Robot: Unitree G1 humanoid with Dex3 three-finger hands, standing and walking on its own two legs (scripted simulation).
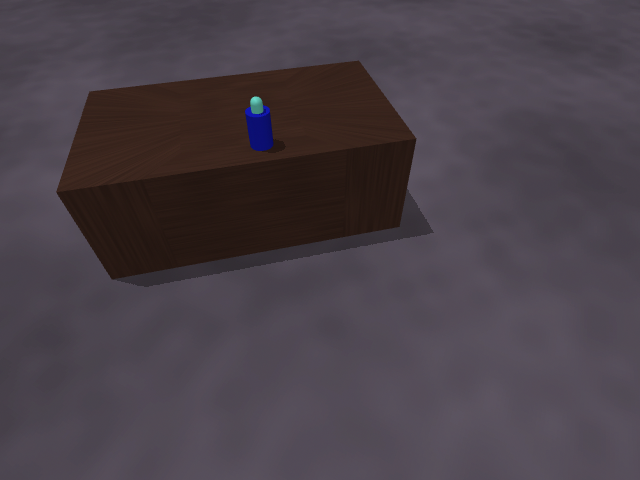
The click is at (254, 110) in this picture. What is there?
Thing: necked bottle
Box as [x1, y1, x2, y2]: [245, 96, 272, 150]
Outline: 255,96 250,100 250,106 245,110 248,133 251,147 256,150 264,150 271,147 272,145 269,109 262,104 261,99 259,97
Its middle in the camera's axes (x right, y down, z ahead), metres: -0.20 -0.40 +1.36
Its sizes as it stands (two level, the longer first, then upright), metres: 0.083 0.083 0.179
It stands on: a support 0.45 m high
